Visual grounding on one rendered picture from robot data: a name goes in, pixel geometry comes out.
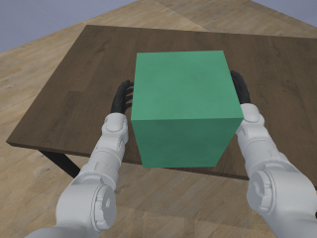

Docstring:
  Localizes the table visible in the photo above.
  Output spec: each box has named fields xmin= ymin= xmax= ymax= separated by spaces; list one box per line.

xmin=6 ymin=25 xmax=317 ymax=218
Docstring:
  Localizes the right robot forearm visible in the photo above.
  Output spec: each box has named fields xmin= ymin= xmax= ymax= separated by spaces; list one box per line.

xmin=236 ymin=103 xmax=317 ymax=211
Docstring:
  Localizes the left robot upper arm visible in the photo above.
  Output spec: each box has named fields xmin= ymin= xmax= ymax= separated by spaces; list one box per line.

xmin=25 ymin=183 xmax=117 ymax=238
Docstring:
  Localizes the robot left hand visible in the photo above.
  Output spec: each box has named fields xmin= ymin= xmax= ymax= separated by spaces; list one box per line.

xmin=110 ymin=79 xmax=135 ymax=114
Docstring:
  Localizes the carton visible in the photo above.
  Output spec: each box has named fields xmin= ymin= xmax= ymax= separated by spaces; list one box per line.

xmin=131 ymin=51 xmax=245 ymax=169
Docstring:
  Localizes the robot right hand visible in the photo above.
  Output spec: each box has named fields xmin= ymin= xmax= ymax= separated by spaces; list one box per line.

xmin=230 ymin=70 xmax=252 ymax=104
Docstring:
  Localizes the right robot upper arm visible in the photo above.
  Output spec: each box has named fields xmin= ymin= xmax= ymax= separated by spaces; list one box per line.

xmin=246 ymin=169 xmax=317 ymax=238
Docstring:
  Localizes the left robot forearm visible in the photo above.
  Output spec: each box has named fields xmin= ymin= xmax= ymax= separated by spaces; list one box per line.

xmin=55 ymin=112 xmax=129 ymax=220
